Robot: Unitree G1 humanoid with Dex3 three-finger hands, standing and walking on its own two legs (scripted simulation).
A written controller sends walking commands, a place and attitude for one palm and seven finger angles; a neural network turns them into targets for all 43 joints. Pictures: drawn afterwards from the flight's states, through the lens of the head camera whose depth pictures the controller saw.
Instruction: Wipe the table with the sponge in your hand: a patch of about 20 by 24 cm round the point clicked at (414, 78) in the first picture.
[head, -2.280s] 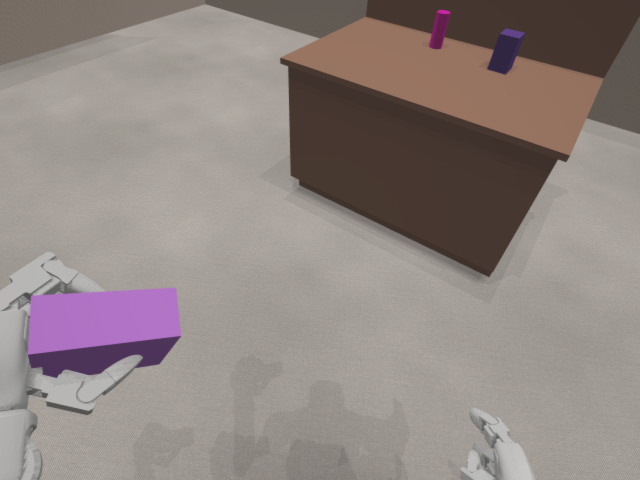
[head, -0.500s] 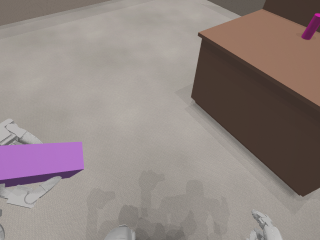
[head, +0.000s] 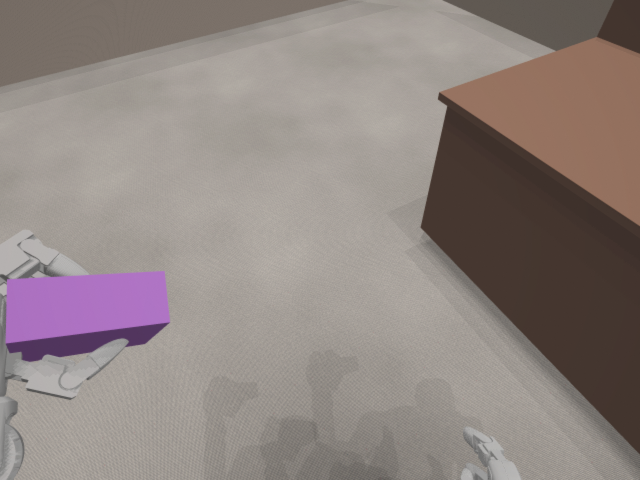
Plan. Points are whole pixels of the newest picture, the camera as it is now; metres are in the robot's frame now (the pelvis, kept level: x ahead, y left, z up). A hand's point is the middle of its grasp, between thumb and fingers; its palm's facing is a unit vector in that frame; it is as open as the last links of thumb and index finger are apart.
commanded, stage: walk to a spot facing it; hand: left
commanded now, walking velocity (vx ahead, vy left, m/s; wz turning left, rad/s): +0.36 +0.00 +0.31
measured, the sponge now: (110, 315) +0.23 +0.21 +0.17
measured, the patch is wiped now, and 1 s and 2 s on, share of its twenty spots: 0.00 0.00 0.00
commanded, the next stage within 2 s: turn to face it in 1.56 s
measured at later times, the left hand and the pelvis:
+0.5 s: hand (102, 218) +0.32 +0.26 +0.19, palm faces +0.49 -0.77 -0.41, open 9.3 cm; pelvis +0.13 -0.01 +0.01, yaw +7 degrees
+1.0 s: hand (120, 179) +0.38 +0.26 +0.20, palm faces +0.62 -0.63 -0.47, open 9.3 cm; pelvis +0.26 -0.03 +0.02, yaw +20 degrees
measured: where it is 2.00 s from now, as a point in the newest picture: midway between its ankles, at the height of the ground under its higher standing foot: (340, 419)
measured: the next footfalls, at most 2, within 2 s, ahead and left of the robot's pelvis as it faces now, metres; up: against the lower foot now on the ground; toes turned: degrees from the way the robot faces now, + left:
left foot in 0.30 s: +0.20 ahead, +0.13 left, +0.00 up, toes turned +16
right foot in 0.66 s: +0.29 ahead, -0.14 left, +0.00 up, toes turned +1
